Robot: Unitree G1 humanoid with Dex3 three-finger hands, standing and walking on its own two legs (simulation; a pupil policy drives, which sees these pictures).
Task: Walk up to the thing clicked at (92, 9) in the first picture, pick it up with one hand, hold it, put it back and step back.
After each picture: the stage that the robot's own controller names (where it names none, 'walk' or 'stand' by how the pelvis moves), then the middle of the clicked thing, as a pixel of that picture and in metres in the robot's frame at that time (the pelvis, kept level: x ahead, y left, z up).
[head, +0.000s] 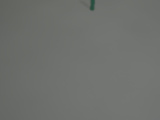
stand; (92, 2) +2.34 -0.24 -0.65
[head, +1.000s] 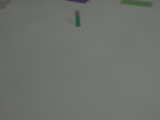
walk; (77, 18) +2.19 +0.13 -0.63
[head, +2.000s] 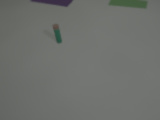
walk; (57, 34) +1.54 +0.38 -0.65
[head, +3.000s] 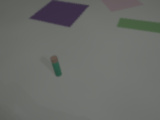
walk; (56, 66) +1.07 +0.33 -0.65
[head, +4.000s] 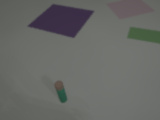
walk; (61, 92) +0.73 +0.24 -0.64
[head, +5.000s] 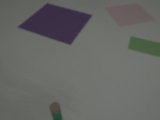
walk; (56, 114) +0.50 +0.19 -0.62
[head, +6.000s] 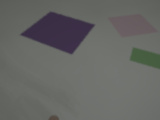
stand; out of the picture +0.45 +0.17 -0.65
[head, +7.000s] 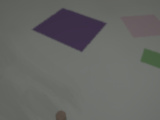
stand; out of the picture +0.47 +0.14 -0.64
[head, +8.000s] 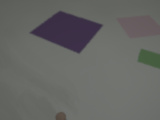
stand; out of the picture +0.48 +0.13 -0.66
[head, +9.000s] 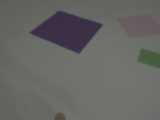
stand; out of the picture +0.47 +0.14 -0.66
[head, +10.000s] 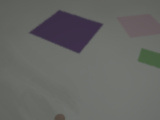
stand; out of the picture +0.46 +0.14 -0.66
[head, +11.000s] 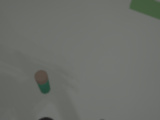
go down; (43, 83) +0.50 +0.18 -0.48
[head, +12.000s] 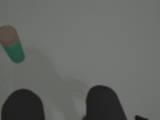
go down; (13, 47) +0.52 +0.25 -0.26
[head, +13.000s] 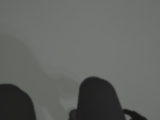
close in; out of the picture +0.51 +0.28 -0.20
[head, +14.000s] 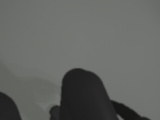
close; out of the picture +0.49 +0.31 -0.16
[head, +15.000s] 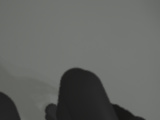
lift; out of the picture +0.46 +0.31 -0.17
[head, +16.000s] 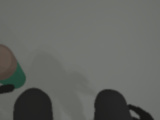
lift; (8, 72) +0.35 +0.24 -0.02
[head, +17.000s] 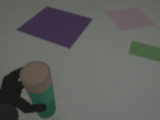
hold; (42, 94) +0.30 +0.12 +0.07
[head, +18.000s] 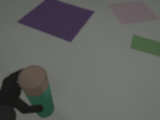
hold; (40, 96) +0.31 +0.14 +0.03
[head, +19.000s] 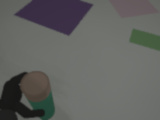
hold; (41, 99) +0.30 +0.13 +0.01
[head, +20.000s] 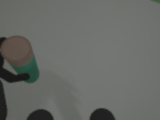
crouch; (25, 64) +0.41 +0.17 -0.04
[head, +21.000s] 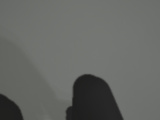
lower; out of the picture +0.49 +0.26 -0.11
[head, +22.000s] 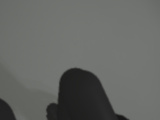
lower; out of the picture +0.45 +0.31 -0.17
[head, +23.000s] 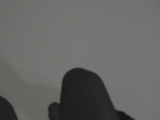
lower; out of the picture +0.45 +0.31 -0.17
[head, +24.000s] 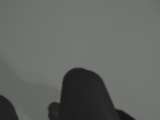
lower; out of the picture +0.45 +0.31 -0.17
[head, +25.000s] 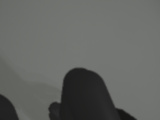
lower; out of the picture +0.45 +0.31 -0.17
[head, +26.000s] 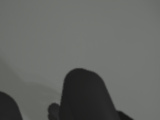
open; out of the picture +0.45 +0.29 -0.17
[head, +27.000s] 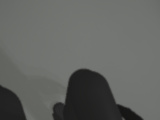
stand; out of the picture +0.45 +0.29 -0.18
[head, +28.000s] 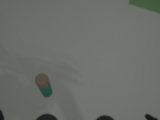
walk; (44, 86) +0.47 +0.19 -0.46
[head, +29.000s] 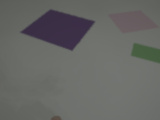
stand; out of the picture +0.44 +0.15 -0.60
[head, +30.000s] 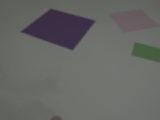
stand; out of the picture +0.44 +0.16 -0.60
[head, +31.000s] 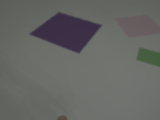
stand; out of the picture +0.46 +0.14 -0.65
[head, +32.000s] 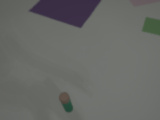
walk; (66, 103) +0.50 +0.17 -0.63
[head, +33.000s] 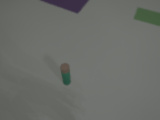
walk; (65, 75) +0.72 +0.11 -0.63
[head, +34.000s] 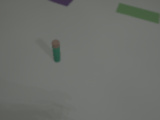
walk; (56, 51) +1.03 +0.21 -0.63
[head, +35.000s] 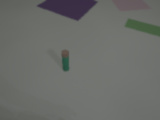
stand; (65, 61) +1.07 +0.14 -0.65
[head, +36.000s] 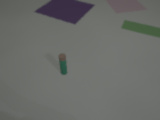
stand; (63, 64) +1.08 +0.17 -0.66
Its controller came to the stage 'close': yes
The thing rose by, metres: 0.67
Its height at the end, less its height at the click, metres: +0.00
